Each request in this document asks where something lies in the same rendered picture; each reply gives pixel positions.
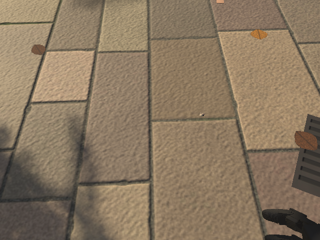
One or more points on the robot right hand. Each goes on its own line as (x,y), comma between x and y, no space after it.
(294,220)

